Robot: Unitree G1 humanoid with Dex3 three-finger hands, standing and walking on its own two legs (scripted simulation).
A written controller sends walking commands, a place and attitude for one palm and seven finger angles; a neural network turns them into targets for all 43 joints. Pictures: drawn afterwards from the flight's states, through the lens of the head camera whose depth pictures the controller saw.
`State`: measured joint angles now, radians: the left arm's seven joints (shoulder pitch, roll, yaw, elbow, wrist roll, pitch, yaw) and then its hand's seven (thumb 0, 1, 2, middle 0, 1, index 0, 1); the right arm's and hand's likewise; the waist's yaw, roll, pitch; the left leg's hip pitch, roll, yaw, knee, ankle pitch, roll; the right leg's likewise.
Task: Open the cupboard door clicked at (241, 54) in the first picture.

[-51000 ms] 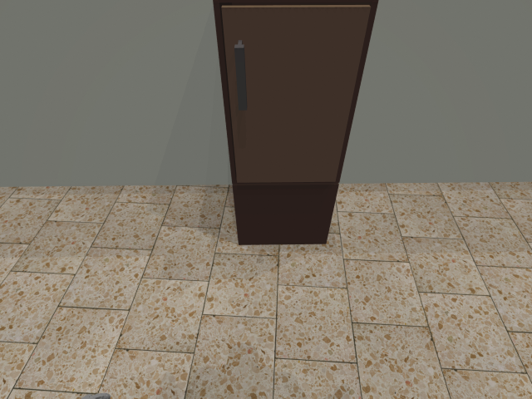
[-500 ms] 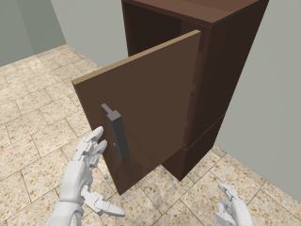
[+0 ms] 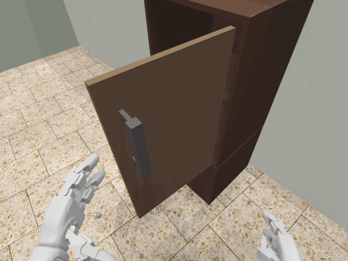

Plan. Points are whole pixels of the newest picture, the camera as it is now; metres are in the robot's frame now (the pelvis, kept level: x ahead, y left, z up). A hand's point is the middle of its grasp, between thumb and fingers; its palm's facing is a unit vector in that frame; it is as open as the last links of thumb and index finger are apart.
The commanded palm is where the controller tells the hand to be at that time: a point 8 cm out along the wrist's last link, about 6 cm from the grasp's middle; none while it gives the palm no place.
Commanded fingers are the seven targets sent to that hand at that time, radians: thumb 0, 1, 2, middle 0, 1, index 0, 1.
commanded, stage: draw the hand back to the body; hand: left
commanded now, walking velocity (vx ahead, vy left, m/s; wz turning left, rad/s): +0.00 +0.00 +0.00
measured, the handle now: (135, 145) +0.34 +0.12 +0.11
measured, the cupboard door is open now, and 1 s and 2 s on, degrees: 85 85 85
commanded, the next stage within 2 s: step back with the hand held close in 1.58 s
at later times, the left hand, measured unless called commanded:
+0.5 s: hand (70, 201) +0.19 +0.20 +0.14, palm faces +0.04 -1.00 -0.09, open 16.2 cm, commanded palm +0.15 +0.25 +0.15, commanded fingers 0.00 -0.29 0.39 -0.16 -0.30 -0.16 -0.30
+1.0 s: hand (38, 175) +0.22 +0.25 +0.17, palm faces +0.37 -0.85 -0.38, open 11.5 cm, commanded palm +0.17 +0.30 +0.19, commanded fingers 0.00 0.58 0.76 -0.19 -0.30 -0.19 -0.30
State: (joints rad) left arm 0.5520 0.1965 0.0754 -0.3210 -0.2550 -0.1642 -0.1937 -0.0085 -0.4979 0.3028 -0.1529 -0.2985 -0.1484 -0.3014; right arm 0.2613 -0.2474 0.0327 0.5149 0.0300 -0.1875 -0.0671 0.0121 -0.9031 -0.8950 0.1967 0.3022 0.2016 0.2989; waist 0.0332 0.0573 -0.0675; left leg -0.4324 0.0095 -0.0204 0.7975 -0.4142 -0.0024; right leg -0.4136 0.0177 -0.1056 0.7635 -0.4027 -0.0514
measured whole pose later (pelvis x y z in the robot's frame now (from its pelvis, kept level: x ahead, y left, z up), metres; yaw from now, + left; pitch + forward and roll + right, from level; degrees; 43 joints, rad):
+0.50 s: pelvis +0.01 +0.02 +0.01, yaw +0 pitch +0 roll -1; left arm 0.51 0.25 0.16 -0.44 -0.27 -0.01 -0.19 -0.01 -0.48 0.31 -0.15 -0.30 -0.15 -0.30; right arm 0.26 -0.23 0.07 0.54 0.04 -0.23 -0.08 0.01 -0.90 -0.89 0.20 0.30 0.20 0.30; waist 0.06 0.05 -0.07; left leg -0.34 -0.01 -0.01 0.72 -0.39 0.02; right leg -0.32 0.00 -0.09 0.68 -0.37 -0.02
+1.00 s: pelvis +0.02 +0.02 +0.03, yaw -1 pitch -4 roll +0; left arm 0.51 0.32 0.25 -0.42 -0.05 -0.07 0.12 0.00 0.25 0.62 -0.19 -0.30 -0.18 -0.30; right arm 0.20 -0.22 0.04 0.63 -0.01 -0.12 -0.08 0.01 -0.90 -0.89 0.20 0.30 0.20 0.30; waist 0.07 0.06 0.01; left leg -0.09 -0.01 0.02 0.44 -0.29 0.02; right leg -0.09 0.01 -0.06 0.42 -0.27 -0.02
